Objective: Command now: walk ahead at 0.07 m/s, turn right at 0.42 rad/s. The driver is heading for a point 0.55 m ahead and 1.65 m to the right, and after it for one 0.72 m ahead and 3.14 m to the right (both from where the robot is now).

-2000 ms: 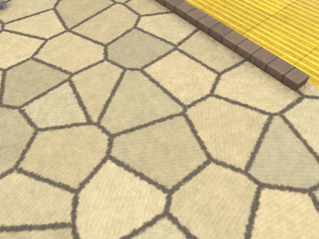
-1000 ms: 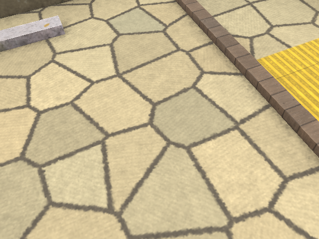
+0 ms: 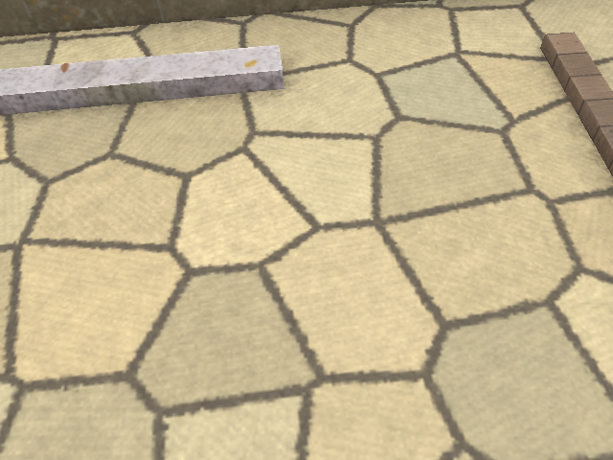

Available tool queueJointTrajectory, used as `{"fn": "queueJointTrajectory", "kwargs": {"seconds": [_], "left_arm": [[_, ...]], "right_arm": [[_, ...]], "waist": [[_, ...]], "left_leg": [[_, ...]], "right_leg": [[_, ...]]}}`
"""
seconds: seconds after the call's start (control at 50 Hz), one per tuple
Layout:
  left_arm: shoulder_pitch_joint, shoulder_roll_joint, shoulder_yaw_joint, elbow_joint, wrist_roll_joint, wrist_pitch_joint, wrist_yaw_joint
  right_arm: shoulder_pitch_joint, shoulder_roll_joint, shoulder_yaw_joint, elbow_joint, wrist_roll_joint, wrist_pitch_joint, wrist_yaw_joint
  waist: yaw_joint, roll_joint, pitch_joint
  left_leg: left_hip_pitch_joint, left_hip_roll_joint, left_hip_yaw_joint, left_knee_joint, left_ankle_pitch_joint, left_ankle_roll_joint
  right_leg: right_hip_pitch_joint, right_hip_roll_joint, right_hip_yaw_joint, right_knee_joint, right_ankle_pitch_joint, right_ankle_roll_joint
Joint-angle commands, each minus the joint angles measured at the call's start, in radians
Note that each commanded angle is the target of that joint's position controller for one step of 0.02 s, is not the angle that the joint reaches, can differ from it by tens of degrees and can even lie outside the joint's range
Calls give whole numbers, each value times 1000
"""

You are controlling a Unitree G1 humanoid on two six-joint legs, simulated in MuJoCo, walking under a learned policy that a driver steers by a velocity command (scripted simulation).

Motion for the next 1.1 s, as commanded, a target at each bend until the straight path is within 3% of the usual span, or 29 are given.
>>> {"fn": "queueJointTrajectory", "kwargs": {"seconds": [0.02,0.04,0.08,0.14,0.24,0.34,0.4,0.42,0.44,0.46,0.48,0.5,0.52,0.56,0.64,0.68,0.8,0.86,0.88,0.9,0.92,0.94,0.96,1.0,1.04,1.1], "left_arm": [[45,118,38,-53,-5,22,13],[34,113,37,-54,-2,28,16],[41,142,47,-53,6,32,12],[52,176,63,-55,11,39,10],[52,189,77,-67,19,61,11],[26,193,85,-75,26,70,4],[-21,188,86,-81,17,76,-2],[-37,178,83,-85,7,75,0],[-3,125,70,-91,-2,72,4],[4,107,69,-108,-7,64,10],[-6,190,87,-93,36,61,13],[11,192,92,-79,35,62,7],[38,180,90,-60,34,70,1],[66,168,84,-43,28,86,-15],[-36,144,66,-79,15,96,-30],[-63,136,59,-91,13,101,-34],[-96,114,40,-125,0,103,-40],[-76,115,38,-132,-2,94,-37],[-45,110,37,-124,5,86,-33],[-20,132,41,-117,19,74,-22],[2,235,62,-123,33,58,-11],[58,353,94,-126,18,55,-11],[93,299,88,-111,6,56,-9],[-42,207,57,-124,7,64,2],[-71,185,50,-133,2,63,11],[-26,205,57,-121,1,56,6]], "right_arm": [[20,-117,-27,-73,-12,11,2],[21,-114,-26,-81,-14,23,5],[45,-90,-20,-78,-11,43,8],[14,-85,-17,-90,-3,54,4],[-68,-101,-20,-118,3,56,-5],[-55,-106,-16,-125,19,31,-12],[37,-106,-16,-108,26,13,-21],[79,-118,-20,-97,21,6,-28],[59,-195,-36,-108,7,2,-38],[-22,-281,-52,-150,-4,8,-35],[-41,-250,-49,-146,-16,13,-27],[-67,-180,-30,-156,-8,12,-22],[-99,-146,-21,-161,-3,10,-17],[-103,-136,-17,-175,-3,10,-19],[28,-159,-32,-144,-2,12,-15],[57,-174,-41,-133,-3,12,-13],[27,-202,-58,-128,-8,12,11],[17,-219,-67,-120,-1,18,18],[3,-219,-68,-119,8,22,18],[29,-210,-67,-108,9,25,18],[67,-149,-54,-128,-3,33,23],[-24,-109,-36,-201,-5,48,7],[-49,-149,-43,-189,-7,59,0],[-24,-157,-50,-156,14,54,10],[9,-175,-57,-137,-7,52,19],[4,-155,-53,-140,-1,59,25]], "waist": [[-10,-9,-106],[-21,-36,-104],[-26,-61,-141],[-8,-92,-152],[32,-134,-127],[32,-152,-131],[-17,-154,-131],[-43,-133,-124],[-11,14,-118],[4,206,-90],[11,111,-64],[38,71,-66],[57,59,-57],[51,126,-77],[-28,125,-90],[-45,140,-97],[-43,175,-113],[-25,178,-124],[4,152,-130],[22,75,-138],[9,-188,-143],[50,-302,-117],[72,-157,-121],[-4,-115,-44],[-17,-149,-81],[-8,-109,-112]], "left_leg": [[-225,85,-91,145,20,-37],[-197,92,-83,90,50,-48],[-152,73,-62,29,82,-64],[-163,77,-61,-91,95,-78],[-179,79,-85,-222,117,-79],[-88,43,-95,-368,83,-48],[78,17,-86,-604,133,-11],[175,39,-97,-756,201,3],[235,211,-271,-890,119,44],[208,457,-555,-961,103,146],[94,485,-503,-910,288,208],[63,435,-414,-875,419,204],[63,367,-304,-850,499,175],[137,304,-188,-811,638,154],[309,328,-146,-764,778,175],[346,351,-139,-753,792,184],[249,378,-56,-717,791,174],[221,390,-32,-656,760,146],[178,376,1,-598,694,112],[95,352,43,-504,559,52],[-128,254,131,-250,160,-22],[-294,98,67,-108,-161,-57],[-299,136,-28,-5,-135,-60],[-282,159,-62,-28,35,-58],[-249,142,-47,-20,112,-69],[-250,127,-50,-41,135,-79]], "right_leg": [[213,-309,394,-214,553,-213],[176,-266,360,-233,490,-183],[152,-223,330,-237,432,-152],[154,-201,360,-257,241,-126],[151,-189,470,-298,-115,-99],[153,-185,548,-268,-47,-85],[101,-156,574,-238,-13,-38],[40,-115,552,-211,-98,9],[-49,-22,452,-76,-294,72],[-193,142,194,173,-367,112],[-168,57,163,377,-369,124],[-125,39,160,470,-332,124],[-120,32,149,544,-282,129],[-160,26,113,639,-247,148],[-228,-8,77,544,-254,182],[-215,-22,63,476,-273,184],[-2,-48,-23,234,-305,139],[93,-39,-52,69,-253,106],[171,-30,-58,-62,-155,90],[274,-44,4,-198,-35,74],[409,-280,334,-288,102,25],[350,-480,573,-241,482,-152],[356,-445,500,-221,498,-198],[276,-300,349,-235,366,-129],[290,-236,305,-225,422,-101],[308,-230,328,-220,403,-104]]}}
